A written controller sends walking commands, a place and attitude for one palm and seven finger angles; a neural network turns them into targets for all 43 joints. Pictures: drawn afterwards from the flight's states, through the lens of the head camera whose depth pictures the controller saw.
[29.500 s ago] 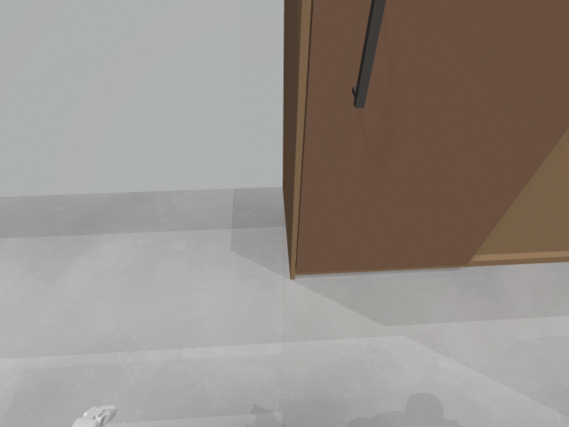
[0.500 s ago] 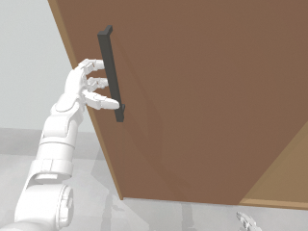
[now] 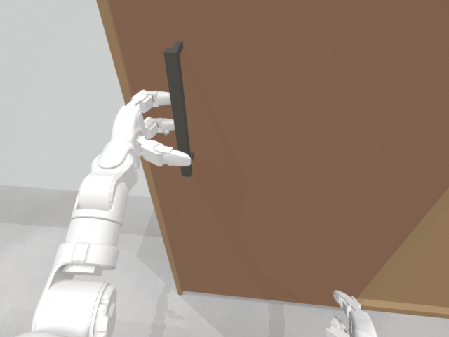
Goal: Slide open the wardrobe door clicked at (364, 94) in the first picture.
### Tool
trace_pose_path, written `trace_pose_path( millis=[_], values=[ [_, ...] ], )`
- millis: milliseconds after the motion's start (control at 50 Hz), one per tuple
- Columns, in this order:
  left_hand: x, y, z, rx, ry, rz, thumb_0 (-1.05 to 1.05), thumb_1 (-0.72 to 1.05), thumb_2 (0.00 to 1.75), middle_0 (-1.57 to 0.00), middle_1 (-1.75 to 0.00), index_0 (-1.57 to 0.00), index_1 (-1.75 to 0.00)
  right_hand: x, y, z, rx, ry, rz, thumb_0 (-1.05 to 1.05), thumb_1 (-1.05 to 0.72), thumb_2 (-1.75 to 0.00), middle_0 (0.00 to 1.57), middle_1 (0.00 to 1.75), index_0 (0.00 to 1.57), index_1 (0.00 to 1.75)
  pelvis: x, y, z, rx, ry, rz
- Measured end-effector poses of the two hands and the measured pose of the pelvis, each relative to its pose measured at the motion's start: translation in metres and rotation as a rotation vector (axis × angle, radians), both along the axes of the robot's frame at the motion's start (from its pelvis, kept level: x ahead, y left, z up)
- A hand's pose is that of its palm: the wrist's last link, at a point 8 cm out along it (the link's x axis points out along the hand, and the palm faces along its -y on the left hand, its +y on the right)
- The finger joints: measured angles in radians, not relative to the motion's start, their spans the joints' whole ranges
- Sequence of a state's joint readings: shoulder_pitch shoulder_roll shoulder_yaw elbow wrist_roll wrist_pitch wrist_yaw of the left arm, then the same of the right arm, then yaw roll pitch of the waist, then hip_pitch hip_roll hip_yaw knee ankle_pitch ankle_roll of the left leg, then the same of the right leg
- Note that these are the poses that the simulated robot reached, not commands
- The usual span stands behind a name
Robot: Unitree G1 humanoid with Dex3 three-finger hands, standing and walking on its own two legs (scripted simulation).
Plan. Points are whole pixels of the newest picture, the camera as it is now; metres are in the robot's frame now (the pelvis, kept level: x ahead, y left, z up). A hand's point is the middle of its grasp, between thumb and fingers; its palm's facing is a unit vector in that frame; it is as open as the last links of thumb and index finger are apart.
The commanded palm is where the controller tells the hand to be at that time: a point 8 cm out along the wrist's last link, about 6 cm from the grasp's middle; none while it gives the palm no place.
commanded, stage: slide the fingers in behind the handle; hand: left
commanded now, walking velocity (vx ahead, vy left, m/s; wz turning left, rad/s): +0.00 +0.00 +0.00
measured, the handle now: (183, 116) +0.46 +0.12 +0.19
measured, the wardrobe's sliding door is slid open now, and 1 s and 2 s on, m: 0.00 0.00 0.00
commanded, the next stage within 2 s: grip the handle and tug to test in 1.26 s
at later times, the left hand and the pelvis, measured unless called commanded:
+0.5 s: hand (184, 126) +0.41 +0.11 +0.21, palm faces +0.01 -1.00 +0.00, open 14.0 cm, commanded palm +0.38 +0.15 +0.20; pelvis +0.01 -0.01 +0.00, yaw -1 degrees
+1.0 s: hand (187, 129) +0.40 +0.10 +0.20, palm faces +0.00 -1.00 +0.01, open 14.0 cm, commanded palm +0.38 +0.15 +0.20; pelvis +0.01 -0.01 +0.00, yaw +0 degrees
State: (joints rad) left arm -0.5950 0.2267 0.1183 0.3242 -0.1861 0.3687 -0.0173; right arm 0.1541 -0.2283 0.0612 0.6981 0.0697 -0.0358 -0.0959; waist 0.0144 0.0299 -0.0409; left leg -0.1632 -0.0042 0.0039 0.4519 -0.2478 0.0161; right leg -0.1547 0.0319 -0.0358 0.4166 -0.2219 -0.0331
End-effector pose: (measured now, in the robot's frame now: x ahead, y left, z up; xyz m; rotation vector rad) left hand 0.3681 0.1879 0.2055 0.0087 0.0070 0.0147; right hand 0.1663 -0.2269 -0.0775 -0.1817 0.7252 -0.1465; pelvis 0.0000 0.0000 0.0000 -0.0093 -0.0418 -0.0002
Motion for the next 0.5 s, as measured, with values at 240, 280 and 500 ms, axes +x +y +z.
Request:
trace_pose_path(
  millis=[240, 280, 500],
  values=[
    [0.017, -0.027, 0.001, -0.024, 0.029, -0.047, -0.01, -0.50, 0.30, -0.30, -1.20, -0.30, -1.20, -0.017, -0.001, -0.011, 0.020, 0.052, -0.025, 0.01, -0.90, -0.89, 0.20, 0.30, 0.20, 0.30, 0.002, 0.000, 0.001, 0.003, 0.016, -0.007],
    [0.019, -0.029, -0.003, -0.026, 0.039, -0.038, -0.01, -0.50, 0.30, -0.30, -1.20, -0.30, -1.20, -0.022, -0.004, -0.013, 0.020, 0.066, -0.035, 0.01, -0.90, -0.89, 0.20, 0.30, 0.20, 0.30, 0.003, -0.001, 0.001, 0.004, 0.018, -0.011],
    [0.021, -0.028, 0.000, -0.008, -0.018, -0.009, -0.01, -0.50, 0.30, -0.30, -1.20, -0.30, -1.20, -0.033, -0.021, -0.017, 0.008, 0.110, -0.076, 0.01, -0.90, -0.89, 0.20, 0.30, 0.20, 0.30, 0.011, -0.008, 0.002, 0.005, 0.022, -0.025]
  ],
)
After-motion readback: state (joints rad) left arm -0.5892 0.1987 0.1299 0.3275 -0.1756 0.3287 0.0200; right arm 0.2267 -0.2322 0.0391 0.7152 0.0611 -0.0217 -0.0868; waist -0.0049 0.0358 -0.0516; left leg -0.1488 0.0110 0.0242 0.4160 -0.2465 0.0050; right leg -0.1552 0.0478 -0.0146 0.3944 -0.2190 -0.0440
